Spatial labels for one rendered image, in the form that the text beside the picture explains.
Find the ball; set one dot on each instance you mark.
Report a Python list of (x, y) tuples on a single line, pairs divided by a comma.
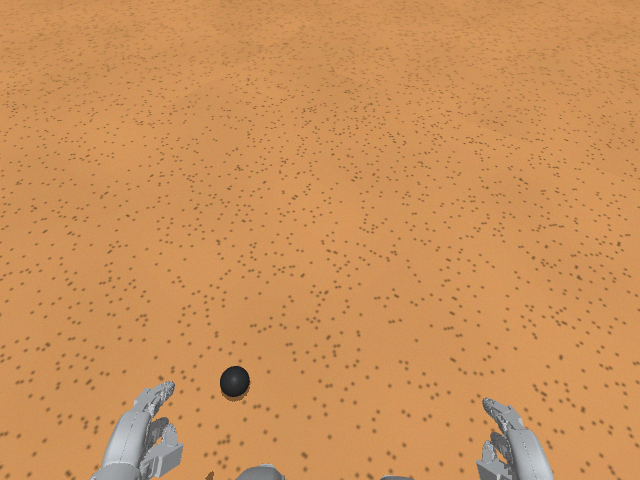
[(234, 381)]

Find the left robot arm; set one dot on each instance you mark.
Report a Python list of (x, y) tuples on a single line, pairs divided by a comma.
[(117, 471)]

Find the left robot hand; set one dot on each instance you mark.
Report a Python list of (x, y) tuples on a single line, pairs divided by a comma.
[(134, 435)]

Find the right robot hand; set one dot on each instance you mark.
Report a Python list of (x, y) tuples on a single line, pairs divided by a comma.
[(526, 459)]

